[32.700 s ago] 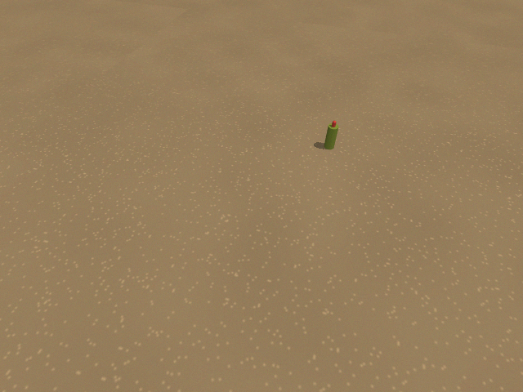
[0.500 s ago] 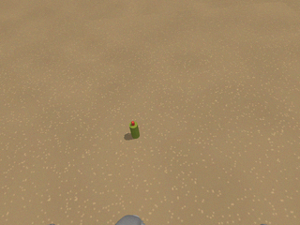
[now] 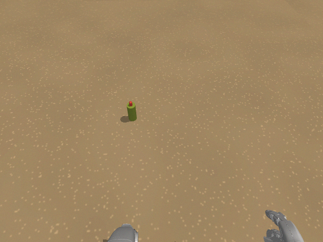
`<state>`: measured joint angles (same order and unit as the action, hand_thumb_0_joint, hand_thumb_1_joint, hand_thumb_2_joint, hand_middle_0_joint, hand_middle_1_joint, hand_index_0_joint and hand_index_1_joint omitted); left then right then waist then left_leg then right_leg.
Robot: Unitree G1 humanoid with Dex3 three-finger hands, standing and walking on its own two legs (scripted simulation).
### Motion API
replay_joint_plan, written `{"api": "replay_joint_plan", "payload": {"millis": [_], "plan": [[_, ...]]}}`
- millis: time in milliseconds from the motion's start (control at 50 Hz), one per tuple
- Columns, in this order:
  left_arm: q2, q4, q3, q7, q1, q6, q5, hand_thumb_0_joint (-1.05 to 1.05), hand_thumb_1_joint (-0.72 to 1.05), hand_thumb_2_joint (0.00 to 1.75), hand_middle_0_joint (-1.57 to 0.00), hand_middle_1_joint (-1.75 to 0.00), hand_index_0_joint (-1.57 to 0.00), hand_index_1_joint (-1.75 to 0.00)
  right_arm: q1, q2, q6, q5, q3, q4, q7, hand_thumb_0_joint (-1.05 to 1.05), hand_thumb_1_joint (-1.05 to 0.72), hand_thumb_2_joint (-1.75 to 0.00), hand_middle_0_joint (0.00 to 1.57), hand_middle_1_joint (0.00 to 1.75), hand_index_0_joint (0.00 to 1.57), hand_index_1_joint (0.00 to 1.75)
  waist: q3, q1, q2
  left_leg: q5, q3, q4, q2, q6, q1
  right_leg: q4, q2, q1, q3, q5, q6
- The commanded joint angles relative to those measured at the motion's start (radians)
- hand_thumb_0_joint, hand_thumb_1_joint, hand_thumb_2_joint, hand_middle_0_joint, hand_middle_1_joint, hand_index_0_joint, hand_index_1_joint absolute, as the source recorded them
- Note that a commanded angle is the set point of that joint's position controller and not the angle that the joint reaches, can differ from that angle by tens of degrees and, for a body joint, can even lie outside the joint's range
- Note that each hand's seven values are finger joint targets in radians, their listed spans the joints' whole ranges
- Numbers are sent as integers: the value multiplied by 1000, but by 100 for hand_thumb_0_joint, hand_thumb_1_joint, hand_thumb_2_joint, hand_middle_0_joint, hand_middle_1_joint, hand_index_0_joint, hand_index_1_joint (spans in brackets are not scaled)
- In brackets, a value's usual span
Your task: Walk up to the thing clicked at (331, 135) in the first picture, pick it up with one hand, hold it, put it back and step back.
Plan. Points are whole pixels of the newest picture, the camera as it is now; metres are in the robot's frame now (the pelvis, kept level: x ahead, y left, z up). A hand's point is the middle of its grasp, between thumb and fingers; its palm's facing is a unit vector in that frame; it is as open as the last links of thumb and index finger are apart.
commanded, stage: step back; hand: left
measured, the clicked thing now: (131, 110) +0.99 +0.24 -0.65
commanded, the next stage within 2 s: stand in 1.16 s
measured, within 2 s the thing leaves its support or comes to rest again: neither
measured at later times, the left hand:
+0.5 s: hand out of the picture -0.03 +0.28 -0.12, palm faces +0.09 -0.92 -0.38, open 7.4 cm
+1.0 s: hand out of the picture +0.03 +0.27 -0.13, palm faces +0.14 -0.91 -0.40, open 7.4 cm
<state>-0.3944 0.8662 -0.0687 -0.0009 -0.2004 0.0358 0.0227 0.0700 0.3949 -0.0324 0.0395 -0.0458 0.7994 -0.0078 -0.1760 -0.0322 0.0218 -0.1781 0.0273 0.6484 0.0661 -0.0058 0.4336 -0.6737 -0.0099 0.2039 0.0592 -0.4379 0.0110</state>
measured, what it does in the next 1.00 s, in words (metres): steps on the spot: left foot, then right foot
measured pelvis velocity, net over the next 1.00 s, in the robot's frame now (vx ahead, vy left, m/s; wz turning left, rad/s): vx -0.02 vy -0.01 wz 0.14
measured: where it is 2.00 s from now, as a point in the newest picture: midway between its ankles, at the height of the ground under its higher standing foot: outside the picture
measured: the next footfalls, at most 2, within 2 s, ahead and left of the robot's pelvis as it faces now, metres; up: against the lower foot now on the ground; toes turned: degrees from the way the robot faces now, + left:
left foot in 0.34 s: -0.05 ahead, +0.12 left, +0.00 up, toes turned +4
right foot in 0.64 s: +0.06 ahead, -0.13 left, +0.00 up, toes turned +5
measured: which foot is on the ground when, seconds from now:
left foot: down 0.00-0.04, up 0.06-0.32, down 0.34-0.66, up 0.68-0.94, down 0.96-1.00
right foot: down 0.00-0.36, up 0.38-0.62, down 0.64-1.00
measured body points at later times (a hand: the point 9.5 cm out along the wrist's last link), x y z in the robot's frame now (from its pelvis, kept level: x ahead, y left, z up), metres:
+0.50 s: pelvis -0.06 +0.00 +0.02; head -0.06 +0.00 +0.47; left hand -0.03 +0.33 -0.10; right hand +0.00 -0.31 -0.10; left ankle -0.09 +0.12 -0.71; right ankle -0.04 -0.13 -0.68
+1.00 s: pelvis -0.02 -0.01 +0.01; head +0.02 -0.02 +0.45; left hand +0.02 +0.31 -0.11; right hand +0.10 -0.31 -0.13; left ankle +0.00 +0.13 -0.72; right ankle +0.02 -0.13 -0.71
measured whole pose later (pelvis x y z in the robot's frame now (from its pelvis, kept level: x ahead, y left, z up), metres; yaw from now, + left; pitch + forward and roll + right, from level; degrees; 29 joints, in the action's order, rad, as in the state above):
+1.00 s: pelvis -0.02 -0.01 +0.01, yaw +8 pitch -3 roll +1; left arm -0.37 0.97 -0.05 0.00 -0.16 -0.03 0.02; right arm 0.18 0.38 0.00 0.03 -0.06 1.00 0.00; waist -0.12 -0.02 -0.01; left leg -0.27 -0.01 0.62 0.00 -0.01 0.29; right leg -0.69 0.07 0.30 -0.05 -0.34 0.01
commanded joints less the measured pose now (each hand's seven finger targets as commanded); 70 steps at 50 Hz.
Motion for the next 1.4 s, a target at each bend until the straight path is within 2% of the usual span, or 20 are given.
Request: {"api": "replay_joint_plan", "payload": {"millis": [0,40,120,220,300,340,360,380,440,520,600,620,660,700,760,940,980,1020,1120,1380], "plan": [[-259,-5,-85,-14,-127,-41,30,0,90,90,-20,-30,-20,-30,50,166,-15,-21,-46,-60,-5,0,-90,-90,20,30,20,30,235,5,60,-251,-94,134,-42,68,114,330,163,-133,297,-4,-106],[-388,-70,-106,-20,50,-37,30,0,90,90,-20,-30,-20,-30,-16,213,-16,-14,-78,-59,-24,0,-90,-90,20,30,20,30,71,-31,206,-380,-218,428,-79,-8,20,482,460,370,591,-277,-309],[-220,-52,-73,-23,107,-58,21,0,90,90,-20,-30,-20,-30,104,158,2,-26,-51,28,-7,0,-90,-90,20,30,20,30,62,49,95,-198,-190,452,-156,1,42,329,182,183,140,67,-154],[-255,-31,-90,-9,-13,-68,36,0,90,90,-20,-30,-20,-30,68,178,34,-6,-52,27,11,0,-90,-90,20,30,20,30,115,-46,201,-324,-97,118,-81,-24,96,358,237,-78,239,-268,-189],[-238,-28,-66,2,-8,-47,18,0,90,90,-20,-30,-20,-30,169,159,69,-1,-65,89,13,0,-90,-90,20,30,20,30,176,11,118,-178,-21,-339,-110,22,-251,173,201,3,109,19,-146],[-115,-47,-33,4,-36,-47,5,0,90,90,-20,-30,-20,-30,236,253,85,16,-100,101,5,0,-90,-90,20,30,20,30,223,27,-195,-293,-473,-407,141,112,-514,-194,35,344,-46,-31,-52],[-179,-46,-51,0,52,-49,3,0,90,90,-20,-30,-20,-30,231,357,82,13,-115,89,7,0,-90,-90,20,30,20,30,127,66,-183,-588,-682,-446,279,241,-364,-250,28,455,-53,-121,-31],[-242,-48,-65,2,121,-56,12,0,90,90,-20,-30,-20,-30,209,354,81,-3,-119,94,9,0,-90,-90,20,30,20,30,22,79,-146,-648,-688,-484,317,287,-193,-299,80,391,16,-104,-44],[-201,-18,-54,19,22,-70,-5,0,90,90,-20,-30,-20,-30,146,228,92,0,-78,74,10,0,-90,-90,20,30,20,30,24,23,-124,-308,-377,-397,155,201,-292,-200,73,376,-9,3,-43],[-181,-8,-53,27,32,-79,-2,0,90,90,-20,-30,-20,-30,179,247,86,-1,-86,76,17,0,-90,-90,20,30,20,30,75,57,-195,-199,-286,-348,130,193,-220,-35,39,194,-78,28,-23],[-169,67,-60,4,-98,-95,2,0,90,90,-20,-30,-20,-30,111,178,54,-18,-56,53,16,0,-90,-90,20,30,20,30,154,-29,-142,-159,-151,-102,54,116,-31,196,-19,-157,-129,212,-28],[-193,69,-69,-5,-110,-100,8,0,90,90,-20,-30,-20,-30,146,121,51,-25,-37,49,12,0,-90,-90,20,30,20,30,185,-30,-38,-188,-116,19,5,84,32,242,43,-233,-15,195,-45],[-314,39,-88,-12,-82,-109,17,0,90,90,-20,-30,-20,-30,162,131,42,-21,-38,47,-5,0,-90,-90,20,30,20,30,187,-37,101,-441,-143,327,-106,29,103,429,413,-104,500,-82,-213],[-291,10,-83,-11,9,-108,13,0,90,90,-20,-30,-20,-30,189,203,42,-21,-60,81,-9,0,-90,-90,20,30,20,30,83,-1,48,-409,-185,381,-49,25,77,424,419,28,482,-77,-282],[-245,24,-62,-16,34,-117,3,0,90,90,-20,-30,-20,-30,214,165,44,-23,-50,119,-1,0,-90,-90,20,30,20,30,108,21,54,-291,-176,311,-49,21,5,346,286,51,221,179,-188],[-216,20,-35,-22,83,-83,-16,0,90,90,-20,-30,-20,-30,191,144,51,-14,-49,164,-6,0,-90,-90,20,30,20,30,217,42,114,38,-11,-168,-69,18,-238,75,212,46,21,621,-114],[-177,14,-22,-23,60,-73,-25,0,90,90,-20,-30,-20,-30,145,221,56,-7,-65,147,-13,0,-90,-90,20,30,20,30,261,20,-41,253,-230,-172,103,93,-276,-20,121,107,-24,434,-51],[-176,53,-21,-26,63,-55,-32,0,90,90,-20,-30,-20,-30,19,265,52,-19,-61,129,-8,0,-90,-90,20,30,20,30,219,0,-162,89,-319,-228,207,207,-76,-58,30,-6,-80,5,-37],[-220,96,-25,-19,62,-74,-19,0,90,90,-20,-30,-20,-30,-8,178,45,-24,-32,157,-7,0,-90,-90,20,30,20,30,219,8,-78,43,-150,-130,49,59,-107,154,132,-22,58,289,-76],[-172,193,33,-2,147,-82,-24,0,90,90,-20,-30,-20,-30,-35,170,75,-35,-6,245,8,0,-90,-90,20,30,20,30,221,35,-51,184,-126,-307,71,33,-324,326,135,-83,11,406,-28]]}}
